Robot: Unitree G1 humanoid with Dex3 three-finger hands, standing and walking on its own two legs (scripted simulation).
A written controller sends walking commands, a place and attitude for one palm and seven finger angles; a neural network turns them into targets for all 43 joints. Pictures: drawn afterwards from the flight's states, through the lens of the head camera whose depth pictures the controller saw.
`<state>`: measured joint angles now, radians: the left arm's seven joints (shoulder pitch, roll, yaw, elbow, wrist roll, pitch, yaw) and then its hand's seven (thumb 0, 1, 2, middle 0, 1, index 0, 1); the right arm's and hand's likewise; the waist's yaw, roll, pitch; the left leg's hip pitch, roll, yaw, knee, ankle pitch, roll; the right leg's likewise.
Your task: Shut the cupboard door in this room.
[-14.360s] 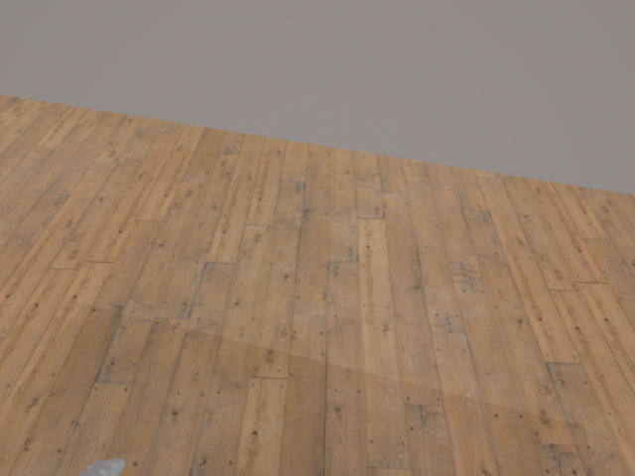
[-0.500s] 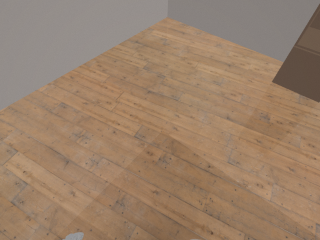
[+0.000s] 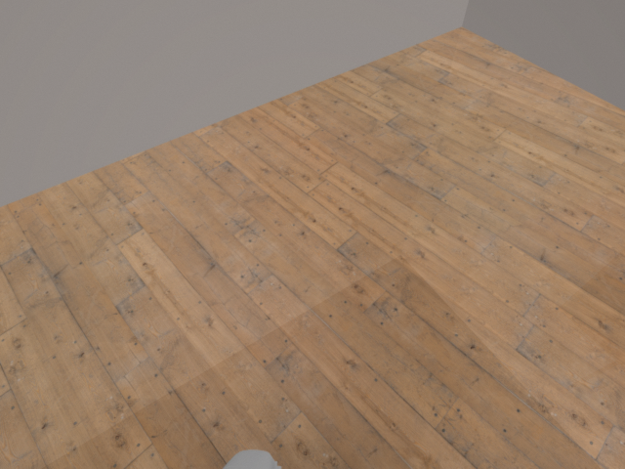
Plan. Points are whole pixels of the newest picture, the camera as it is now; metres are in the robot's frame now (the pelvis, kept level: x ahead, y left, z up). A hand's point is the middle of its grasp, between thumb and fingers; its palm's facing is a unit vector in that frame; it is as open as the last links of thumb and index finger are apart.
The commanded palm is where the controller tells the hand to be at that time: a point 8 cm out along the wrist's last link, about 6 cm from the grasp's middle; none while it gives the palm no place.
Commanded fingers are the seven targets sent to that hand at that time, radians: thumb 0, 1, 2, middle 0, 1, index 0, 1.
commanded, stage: turn or walk to find it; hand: left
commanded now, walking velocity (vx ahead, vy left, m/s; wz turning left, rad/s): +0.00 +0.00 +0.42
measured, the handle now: out of the picture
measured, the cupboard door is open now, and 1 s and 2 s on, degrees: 81 81 81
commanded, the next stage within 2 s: none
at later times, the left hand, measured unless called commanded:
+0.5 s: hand out of the picture +0.05 +0.23 -0.16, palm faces +0.21 -0.94 -0.27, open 7.4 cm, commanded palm none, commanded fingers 0.00 0.90 0.90 -0.20 -0.30 -0.20 -0.30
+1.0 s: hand out of the picture -0.07 +0.19 -0.18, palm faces +0.44 -0.87 -0.24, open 7.4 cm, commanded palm none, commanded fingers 0.00 0.90 0.90 -0.20 -0.30 -0.20 -0.30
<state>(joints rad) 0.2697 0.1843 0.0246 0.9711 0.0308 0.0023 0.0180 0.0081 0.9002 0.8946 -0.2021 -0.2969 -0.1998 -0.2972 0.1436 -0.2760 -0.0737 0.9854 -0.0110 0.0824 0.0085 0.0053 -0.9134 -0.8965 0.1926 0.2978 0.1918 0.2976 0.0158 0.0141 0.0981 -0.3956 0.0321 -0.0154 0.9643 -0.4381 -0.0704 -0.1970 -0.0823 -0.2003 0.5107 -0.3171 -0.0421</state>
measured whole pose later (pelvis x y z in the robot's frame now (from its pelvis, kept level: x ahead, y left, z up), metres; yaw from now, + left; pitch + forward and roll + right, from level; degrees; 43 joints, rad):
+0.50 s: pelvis +0.00 +0.01 +0.00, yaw +11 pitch +0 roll +0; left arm 0.15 0.24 0.05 0.93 0.01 0.04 0.01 0.01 0.91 0.90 -0.20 -0.30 -0.19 -0.30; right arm 0.16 -0.20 -0.05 0.95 -0.02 0.04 0.01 0.00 -0.91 -0.90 0.20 0.30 0.20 0.30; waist -0.01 0.00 0.07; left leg -0.22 -0.01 -0.06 0.49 -0.27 -0.01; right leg -0.36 -0.06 -0.05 0.77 -0.42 0.09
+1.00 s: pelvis -0.02 -0.01 -0.01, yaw +25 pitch -1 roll +1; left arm 0.23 0.21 0.04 0.97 0.03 0.01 0.02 0.01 0.90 0.89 -0.20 -0.30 -0.20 -0.30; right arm 0.18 -0.22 -0.06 0.99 -0.01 0.06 0.02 0.01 -0.91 -0.90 0.19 0.30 0.19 0.30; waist 0.01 -0.02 0.09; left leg -0.29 0.04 0.07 0.71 -0.41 -0.05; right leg -0.26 -0.15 -0.28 0.58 -0.30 -0.01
